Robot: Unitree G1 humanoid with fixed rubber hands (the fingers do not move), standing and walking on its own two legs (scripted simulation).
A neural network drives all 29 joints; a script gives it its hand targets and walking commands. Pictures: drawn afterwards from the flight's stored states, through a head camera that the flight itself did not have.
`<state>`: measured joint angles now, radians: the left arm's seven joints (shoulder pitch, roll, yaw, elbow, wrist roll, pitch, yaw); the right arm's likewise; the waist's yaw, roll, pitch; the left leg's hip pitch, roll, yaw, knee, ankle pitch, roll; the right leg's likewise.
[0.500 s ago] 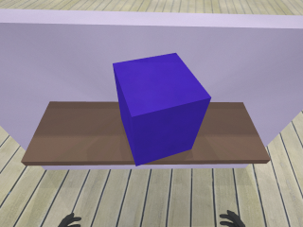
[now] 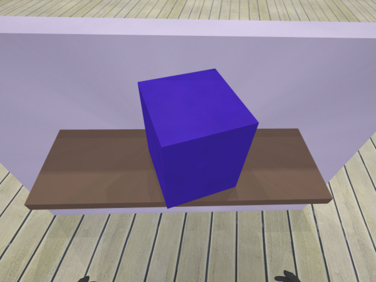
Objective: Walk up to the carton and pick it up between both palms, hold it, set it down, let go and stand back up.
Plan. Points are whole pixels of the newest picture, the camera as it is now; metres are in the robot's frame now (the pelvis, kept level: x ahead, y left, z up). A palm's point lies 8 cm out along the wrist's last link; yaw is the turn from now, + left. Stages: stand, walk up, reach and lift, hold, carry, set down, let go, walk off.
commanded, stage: stand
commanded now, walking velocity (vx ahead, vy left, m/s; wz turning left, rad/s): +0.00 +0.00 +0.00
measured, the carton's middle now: (191, 139) +0.44 -0.01 +0.04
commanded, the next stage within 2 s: walk up in 0.34 s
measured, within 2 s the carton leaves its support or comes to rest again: neither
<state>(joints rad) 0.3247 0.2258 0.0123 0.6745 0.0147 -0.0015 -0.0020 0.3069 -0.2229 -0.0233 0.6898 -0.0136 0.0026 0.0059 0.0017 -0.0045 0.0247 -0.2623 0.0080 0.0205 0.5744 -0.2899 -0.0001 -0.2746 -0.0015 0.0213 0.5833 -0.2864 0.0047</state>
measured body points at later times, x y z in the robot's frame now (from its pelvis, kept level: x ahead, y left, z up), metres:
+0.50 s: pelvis +0.00 +0.00 +0.00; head +0.00 +0.00 +0.45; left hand +0.09 +0.25 -0.12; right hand +0.08 -0.25 -0.12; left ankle +0.01 +0.12 -0.73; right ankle +0.02 -0.12 -0.73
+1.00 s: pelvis +0.02 -0.01 +0.00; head +0.02 -0.01 +0.45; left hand +0.10 +0.24 -0.12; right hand +0.09 -0.27 -0.12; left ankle +0.01 +0.12 -0.73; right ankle +0.02 -0.12 -0.73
